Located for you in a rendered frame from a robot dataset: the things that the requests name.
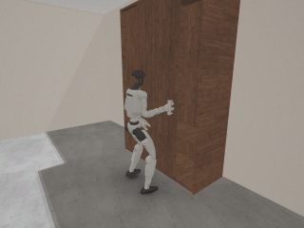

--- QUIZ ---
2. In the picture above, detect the robot head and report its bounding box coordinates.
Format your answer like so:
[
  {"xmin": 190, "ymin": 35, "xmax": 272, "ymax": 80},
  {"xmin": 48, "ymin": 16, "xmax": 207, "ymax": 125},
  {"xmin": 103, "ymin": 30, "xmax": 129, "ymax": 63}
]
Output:
[{"xmin": 129, "ymin": 69, "xmax": 146, "ymax": 90}]

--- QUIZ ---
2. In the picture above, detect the wardrobe door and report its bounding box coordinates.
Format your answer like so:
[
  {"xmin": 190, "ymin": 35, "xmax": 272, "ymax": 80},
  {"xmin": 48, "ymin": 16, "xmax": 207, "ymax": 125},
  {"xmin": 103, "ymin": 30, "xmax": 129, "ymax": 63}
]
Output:
[
  {"xmin": 137, "ymin": 0, "xmax": 181, "ymax": 178},
  {"xmin": 123, "ymin": 6, "xmax": 139, "ymax": 149}
]

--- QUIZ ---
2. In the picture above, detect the right robot hand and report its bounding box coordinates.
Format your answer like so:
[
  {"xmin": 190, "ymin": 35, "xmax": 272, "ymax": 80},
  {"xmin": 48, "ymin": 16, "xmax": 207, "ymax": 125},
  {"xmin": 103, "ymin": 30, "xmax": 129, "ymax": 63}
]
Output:
[{"xmin": 164, "ymin": 102, "xmax": 174, "ymax": 112}]

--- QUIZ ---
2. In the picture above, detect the robot right forearm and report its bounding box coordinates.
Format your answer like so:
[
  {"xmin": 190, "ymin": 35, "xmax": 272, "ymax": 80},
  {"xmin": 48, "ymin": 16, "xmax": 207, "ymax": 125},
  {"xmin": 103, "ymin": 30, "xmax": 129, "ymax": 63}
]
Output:
[{"xmin": 144, "ymin": 106, "xmax": 165, "ymax": 118}]

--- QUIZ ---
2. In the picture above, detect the robot right upper arm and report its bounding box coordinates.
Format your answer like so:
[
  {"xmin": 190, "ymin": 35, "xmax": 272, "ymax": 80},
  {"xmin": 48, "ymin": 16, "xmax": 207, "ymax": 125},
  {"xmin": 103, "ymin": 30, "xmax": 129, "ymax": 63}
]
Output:
[{"xmin": 137, "ymin": 90, "xmax": 148, "ymax": 118}]

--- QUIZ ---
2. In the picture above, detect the left robot hand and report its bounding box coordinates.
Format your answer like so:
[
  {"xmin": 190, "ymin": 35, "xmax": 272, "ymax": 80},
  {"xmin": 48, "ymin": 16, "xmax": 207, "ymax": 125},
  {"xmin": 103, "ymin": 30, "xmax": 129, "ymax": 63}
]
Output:
[{"xmin": 139, "ymin": 118, "xmax": 151, "ymax": 130}]

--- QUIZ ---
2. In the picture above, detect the robot left thigh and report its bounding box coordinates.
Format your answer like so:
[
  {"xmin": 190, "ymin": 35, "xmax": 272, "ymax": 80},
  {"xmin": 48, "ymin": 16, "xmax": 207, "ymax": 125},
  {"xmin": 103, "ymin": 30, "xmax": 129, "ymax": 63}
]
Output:
[{"xmin": 125, "ymin": 126, "xmax": 143, "ymax": 153}]

